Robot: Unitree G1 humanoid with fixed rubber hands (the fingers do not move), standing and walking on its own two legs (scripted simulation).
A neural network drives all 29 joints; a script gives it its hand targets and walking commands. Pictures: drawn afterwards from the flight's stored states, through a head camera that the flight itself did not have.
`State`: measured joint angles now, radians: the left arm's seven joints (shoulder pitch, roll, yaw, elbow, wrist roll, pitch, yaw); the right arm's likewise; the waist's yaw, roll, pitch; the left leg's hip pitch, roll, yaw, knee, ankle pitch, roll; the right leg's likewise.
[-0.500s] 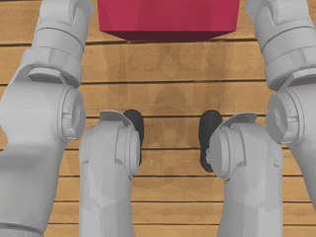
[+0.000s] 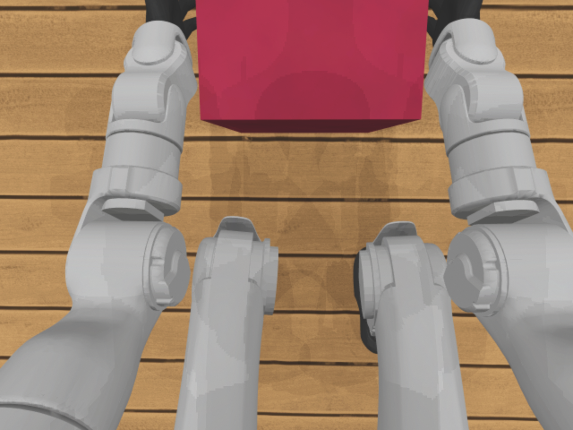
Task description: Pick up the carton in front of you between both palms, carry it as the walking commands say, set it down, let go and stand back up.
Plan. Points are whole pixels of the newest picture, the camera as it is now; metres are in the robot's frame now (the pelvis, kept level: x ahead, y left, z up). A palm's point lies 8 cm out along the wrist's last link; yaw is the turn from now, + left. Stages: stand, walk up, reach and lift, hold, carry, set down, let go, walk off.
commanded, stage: reach and lift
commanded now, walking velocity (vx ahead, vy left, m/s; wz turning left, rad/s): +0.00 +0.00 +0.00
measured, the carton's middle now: (306, 46) +0.54 +0.02 -0.18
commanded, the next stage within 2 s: none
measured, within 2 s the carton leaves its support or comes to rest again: neither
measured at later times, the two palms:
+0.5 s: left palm out of the picture +0.48 +0.17 +0.07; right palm out of the picture +0.49 -0.13 +0.07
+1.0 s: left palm out of the picture +0.43 +0.16 +0.23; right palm out of the picture +0.44 -0.14 +0.23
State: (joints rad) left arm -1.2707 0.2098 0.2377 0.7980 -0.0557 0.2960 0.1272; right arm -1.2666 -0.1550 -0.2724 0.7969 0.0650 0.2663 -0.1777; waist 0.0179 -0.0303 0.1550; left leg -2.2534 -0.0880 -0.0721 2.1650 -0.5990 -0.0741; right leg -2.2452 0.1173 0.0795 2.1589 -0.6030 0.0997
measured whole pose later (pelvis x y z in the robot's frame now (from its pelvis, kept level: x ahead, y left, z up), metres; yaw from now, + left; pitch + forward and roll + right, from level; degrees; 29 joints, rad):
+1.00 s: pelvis +0.04 +0.00 +0.26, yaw +1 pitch +31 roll +0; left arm -0.66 -0.07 0.39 0.64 0.21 0.35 0.03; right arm -0.65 0.10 -0.41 0.63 -0.20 0.33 -0.06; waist 0.01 -0.02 -0.23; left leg -1.33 -0.09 -0.12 1.25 -0.45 -0.05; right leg -1.33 0.10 0.13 1.26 -0.46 0.05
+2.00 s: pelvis +0.08 +0.00 +0.39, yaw +1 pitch -4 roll +0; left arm -0.33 -0.17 0.30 0.38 0.29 0.62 -0.01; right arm -0.33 0.17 -0.31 0.39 -0.30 0.61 0.01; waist 0.00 0.00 0.01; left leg -0.18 -0.04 -0.14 0.46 -0.21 -0.02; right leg -0.18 0.04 0.15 0.46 -0.22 0.02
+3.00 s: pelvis +0.08 +0.00 +0.40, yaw +1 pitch -7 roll +0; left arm -0.28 -0.16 0.23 0.24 0.28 0.77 -0.01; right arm -0.28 0.16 -0.24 0.25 -0.28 0.75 0.01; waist 0.00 0.00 0.01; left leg -0.05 -0.03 -0.13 0.36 -0.18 -0.01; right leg -0.05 0.03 0.14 0.37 -0.19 0.02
